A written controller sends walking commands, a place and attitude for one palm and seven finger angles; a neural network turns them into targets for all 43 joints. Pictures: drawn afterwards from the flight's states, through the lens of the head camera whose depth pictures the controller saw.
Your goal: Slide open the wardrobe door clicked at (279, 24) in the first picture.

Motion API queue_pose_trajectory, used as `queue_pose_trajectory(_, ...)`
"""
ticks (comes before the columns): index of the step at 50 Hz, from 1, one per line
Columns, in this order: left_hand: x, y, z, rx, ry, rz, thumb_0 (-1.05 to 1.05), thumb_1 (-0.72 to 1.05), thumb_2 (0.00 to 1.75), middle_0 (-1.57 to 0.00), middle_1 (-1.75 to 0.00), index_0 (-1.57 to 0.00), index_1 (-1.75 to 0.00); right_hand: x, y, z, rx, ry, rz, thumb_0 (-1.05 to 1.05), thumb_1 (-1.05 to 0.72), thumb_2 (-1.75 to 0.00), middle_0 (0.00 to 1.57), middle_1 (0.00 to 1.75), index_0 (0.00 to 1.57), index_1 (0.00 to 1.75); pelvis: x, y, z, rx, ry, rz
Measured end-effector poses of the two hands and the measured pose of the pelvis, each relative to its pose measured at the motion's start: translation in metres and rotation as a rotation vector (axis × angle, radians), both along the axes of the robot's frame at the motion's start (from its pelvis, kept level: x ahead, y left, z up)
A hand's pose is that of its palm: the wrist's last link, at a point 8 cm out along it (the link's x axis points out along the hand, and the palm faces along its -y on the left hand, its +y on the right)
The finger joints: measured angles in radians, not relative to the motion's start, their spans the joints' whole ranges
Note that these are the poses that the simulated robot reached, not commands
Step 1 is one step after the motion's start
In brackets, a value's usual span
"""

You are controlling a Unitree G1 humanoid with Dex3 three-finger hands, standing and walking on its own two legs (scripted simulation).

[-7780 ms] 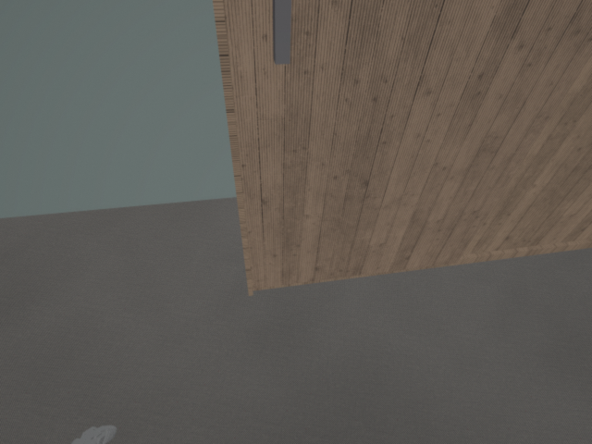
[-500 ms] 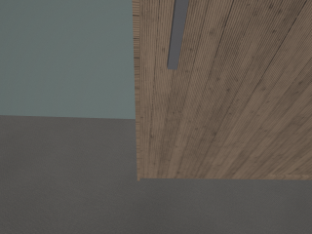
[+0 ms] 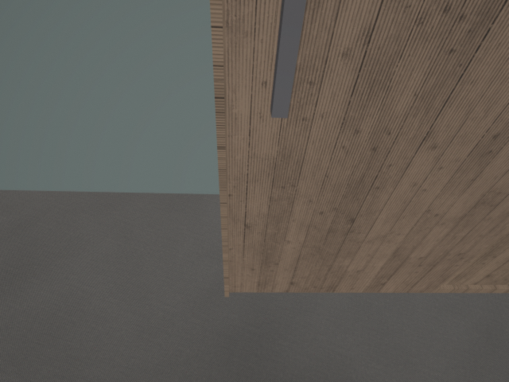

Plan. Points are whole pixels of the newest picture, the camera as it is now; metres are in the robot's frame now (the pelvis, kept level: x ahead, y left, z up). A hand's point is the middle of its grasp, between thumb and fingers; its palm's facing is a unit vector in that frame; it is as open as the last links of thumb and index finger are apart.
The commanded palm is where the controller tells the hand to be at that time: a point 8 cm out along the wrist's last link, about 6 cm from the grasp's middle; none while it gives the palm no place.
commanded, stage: look again from close up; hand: left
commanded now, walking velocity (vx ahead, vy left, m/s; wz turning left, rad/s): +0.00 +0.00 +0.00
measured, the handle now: (284, 50) +0.53 +0.01 +0.26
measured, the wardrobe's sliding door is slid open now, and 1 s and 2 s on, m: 0.00 0.00 0.00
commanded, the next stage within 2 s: shuffle to correct the standing spot in 0.54 s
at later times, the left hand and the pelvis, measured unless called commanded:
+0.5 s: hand out of the picture -0.01 +0.16 -0.18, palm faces +0.04 -0.99 -0.16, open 7.4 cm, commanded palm none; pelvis +0.01 +0.00 +0.00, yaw +0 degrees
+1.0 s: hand out of the picture -0.03 +0.13 -0.18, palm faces +0.08 -0.98 -0.15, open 7.4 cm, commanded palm none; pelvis +0.02 -0.03 +0.00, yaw +2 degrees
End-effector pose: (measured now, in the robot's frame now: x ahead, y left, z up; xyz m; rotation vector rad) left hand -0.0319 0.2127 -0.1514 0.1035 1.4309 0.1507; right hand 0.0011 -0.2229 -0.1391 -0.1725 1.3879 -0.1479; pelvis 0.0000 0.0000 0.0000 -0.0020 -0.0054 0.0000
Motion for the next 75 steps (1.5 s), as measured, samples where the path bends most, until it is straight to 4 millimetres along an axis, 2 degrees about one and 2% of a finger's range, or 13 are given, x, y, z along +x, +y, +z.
queue_pose_trajectory(16, 0.016, -0.001, 0.0, -0.001, -0.01, -0.002, 0.0, 0.9, 0.9, -0.2, -0.3, -0.2, -0.3, 0.014, -0.002, 0.0, -0.005, -0.009, 0.008, 0.01, -0.92, -0.89, 0.2, 0.3, 0.2, 0.3, 0.011, -0.001, 0.0, 0.005, 0.001, -0.001)
queue_pose_trajectory(36, 0.015, -0.005, 0.0, 0.001, 0.011, 0.008, 0.0, 0.9, 0.9, -0.2, -0.3, -0.2, -0.3, 0.016, -0.003, -0.001, -0.003, 0.004, 0.006, 0.01, -0.93, -0.89, 0.2, 0.3, 0.2, 0.3, 0.017, -0.004, 0.0, 0.008, -0.002, 0.0)
queue_pose_trajectory(46, 0.003, -0.023, -0.004, -0.017, 0.061, 0.036, 0.0, 0.91, 0.9, -0.2, -0.3, -0.2, -0.3, 0.007, -0.004, -0.004, 0.016, 0.057, -0.01, 0.01, -0.92, -0.89, 0.2, 0.3, 0.2, 0.3, 0.023, -0.017, -0.002, 0.023, 0.018, 0.029)
queue_pose_trajectory(55, -0.008, -0.055, 0.0, -0.006, 0.104, 0.079, 0.0, 0.91, 0.9, -0.2, -0.3, -0.2, -0.3, 0.011, -0.033, -0.012, 0.027, 0.094, -0.011, 0.01, -0.91, -0.89, 0.2, 0.3, 0.2, 0.3, 0.03, -0.048, -0.006, 0.016, 0.039, 0.046)
queue_pose_trajectory(61, -0.012, -0.081, -0.011, -0.014, 0.107, 0.142, 0.0, 0.91, 0.9, -0.2, -0.3, -0.2, -0.3, 0.033, -0.058, -0.016, -0.007, 0.104, 0.038, 0.01, -0.91, -0.89, 0.2, 0.3, 0.2, 0.3, 0.042, -0.069, -0.014, -0.004, 0.026, 0.098)
queue_pose_trajectory(65, -0.015, -0.102, -0.02, -0.053, 0.121, 0.176, 0.0, 0.91, 0.9, -0.2, -0.3, -0.19, -0.3, 0.067, -0.07, -0.015, -0.047, 0.074, 0.082, 0.01, -0.92, -0.89, 0.2, 0.3, 0.2, 0.3, 0.053, -0.076, -0.019, -0.01, 0.019, 0.114)
queue_pose_trajectory(69, -0.012, -0.117, -0.032, -0.108, 0.156, 0.169, 0.0, 0.9, 0.9, -0.2, -0.3, -0.2, -0.3, 0.105, -0.08, -0.014, -0.088, -0.028, 0.083, 0.01, -0.93, -0.89, 0.2, 0.3, 0.2, 0.3, 0.062, -0.078, -0.026, -0.006, 0.009, 0.097)
queue_pose_trajectory(72, 0.004, -0.119, -0.032, -0.122, 0.159, 0.122, 0.0, 0.9, 0.9, -0.2, -0.3, -0.2, -0.3, 0.118, -0.085, -0.006, -0.093, -0.112, 0.052, 0.01, -0.92, -0.89, 0.2, 0.3, 0.2, 0.3, 0.065, -0.083, -0.023, -0.001, -0.003, 0.063)
queue_pose_trajectory(75, 0.036, -0.113, -0.026, -0.101, 0.095, 0.1, 0.01, 0.9, 0.9, -0.2, -0.3, -0.2, -0.3, 0.115, -0.092, 0.004, -0.092, -0.115, 0.05, 0.01, -0.92, -0.89, 0.2, 0.3, 0.2, 0.3, 0.065, -0.092, -0.013, -0.017, -0.005, 0.067)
